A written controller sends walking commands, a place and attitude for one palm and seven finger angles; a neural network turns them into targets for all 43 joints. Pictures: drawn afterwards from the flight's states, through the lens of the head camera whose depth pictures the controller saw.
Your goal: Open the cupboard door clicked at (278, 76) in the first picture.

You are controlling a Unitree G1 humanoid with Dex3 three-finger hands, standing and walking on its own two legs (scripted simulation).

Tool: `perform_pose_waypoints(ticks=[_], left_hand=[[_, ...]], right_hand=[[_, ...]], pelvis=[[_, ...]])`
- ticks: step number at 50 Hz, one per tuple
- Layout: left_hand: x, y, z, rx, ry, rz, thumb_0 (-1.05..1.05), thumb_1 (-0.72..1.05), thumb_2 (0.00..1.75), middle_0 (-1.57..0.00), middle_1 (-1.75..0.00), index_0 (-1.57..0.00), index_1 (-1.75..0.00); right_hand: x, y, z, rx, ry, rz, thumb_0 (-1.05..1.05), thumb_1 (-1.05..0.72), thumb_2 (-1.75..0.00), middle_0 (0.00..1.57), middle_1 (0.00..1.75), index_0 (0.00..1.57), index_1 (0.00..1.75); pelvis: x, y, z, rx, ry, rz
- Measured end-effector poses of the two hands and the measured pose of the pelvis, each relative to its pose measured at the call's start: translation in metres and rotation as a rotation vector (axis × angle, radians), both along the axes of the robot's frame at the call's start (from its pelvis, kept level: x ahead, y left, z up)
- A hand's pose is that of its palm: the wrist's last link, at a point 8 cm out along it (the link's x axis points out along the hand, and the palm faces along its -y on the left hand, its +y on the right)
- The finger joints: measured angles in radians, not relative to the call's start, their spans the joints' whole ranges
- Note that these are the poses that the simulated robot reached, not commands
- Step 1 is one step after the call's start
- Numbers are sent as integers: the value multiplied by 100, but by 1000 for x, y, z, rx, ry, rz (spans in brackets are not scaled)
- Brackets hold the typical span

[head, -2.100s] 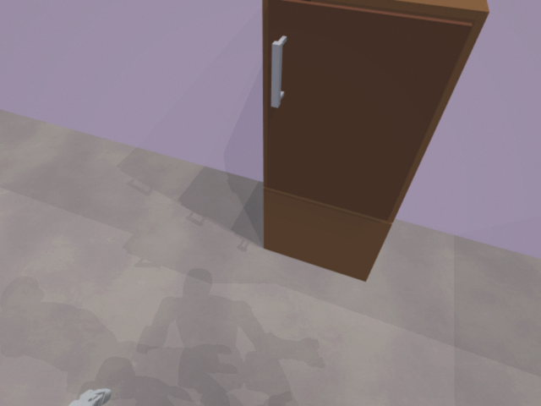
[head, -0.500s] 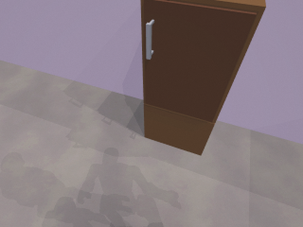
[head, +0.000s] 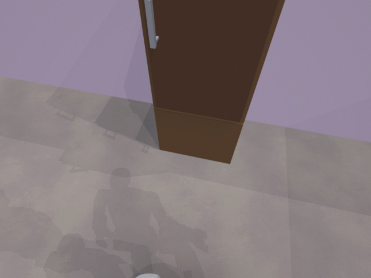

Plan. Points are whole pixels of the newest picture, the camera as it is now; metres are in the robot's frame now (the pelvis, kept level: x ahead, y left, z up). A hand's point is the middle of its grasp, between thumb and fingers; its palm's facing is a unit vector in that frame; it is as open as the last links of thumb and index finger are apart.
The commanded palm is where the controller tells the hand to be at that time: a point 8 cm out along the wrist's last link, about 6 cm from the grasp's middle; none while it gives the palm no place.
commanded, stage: turn to face it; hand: left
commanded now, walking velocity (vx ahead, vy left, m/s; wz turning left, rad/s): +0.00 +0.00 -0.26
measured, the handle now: (153, 22) +0.85 +0.17 +0.10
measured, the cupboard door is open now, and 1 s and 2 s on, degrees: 0 0 0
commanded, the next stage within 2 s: take the last steps up to it in 0.14 s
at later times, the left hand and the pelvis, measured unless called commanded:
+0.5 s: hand out of the picture +0.06 +0.19 -0.16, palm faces -0.10 -0.97 -0.22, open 7.4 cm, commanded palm none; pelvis +0.00 +0.01 +0.00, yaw -8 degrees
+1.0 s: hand (83, 266) +0.16 +0.27 -0.18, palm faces -0.08 -0.98 -0.18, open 7.4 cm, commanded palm none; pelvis +0.16 +0.09 +0.00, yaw -8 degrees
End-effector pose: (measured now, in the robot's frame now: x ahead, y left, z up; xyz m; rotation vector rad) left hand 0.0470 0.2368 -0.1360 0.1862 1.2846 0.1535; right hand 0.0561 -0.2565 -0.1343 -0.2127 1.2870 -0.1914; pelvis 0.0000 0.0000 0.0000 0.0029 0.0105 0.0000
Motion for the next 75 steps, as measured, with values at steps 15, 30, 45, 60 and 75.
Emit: perform_pose_waypoints(ticks=[15,30,45,60,75], left_hand=[[15,40,5,1,-26,-93,0,90,89,-20,-29,-20,-30],[-18,-4,9,-29,47,-76,0,90,89,-20,-29,-20,-30],[9,62,-30,-77,334,5,0,90,89,-20,-30,-20,-30],[275,65,13,-37,-126,-148,0,91,89,-19,-29,-20,-30],[313,40,-11,-57,-95,-104,-2,92,89,-20,-30,-20,-30]], right_hand=[[-63,44,15,2,-38,-121,1,-90,-90,20,30,20,30],[-93,39,-5,103,105,-185,1,-91,-90,20,30,20,30],[97,91,-6,16,-79,-88,1,-91,-90,20,30,19,30],[110,143,-8,128,55,-211,0,-92,-90,20,30,20,30],[154,131,-17,107,163,-208,1,-91,-90,20,30,20,30]], pelvis=[[-18,28,8,-25,-12,-126],[19,15,9,-5,-21,-137],[128,78,-19,-17,-18,-124],[217,90,7,22,-31,-147],[251,79,-5,-31,-7,-96]])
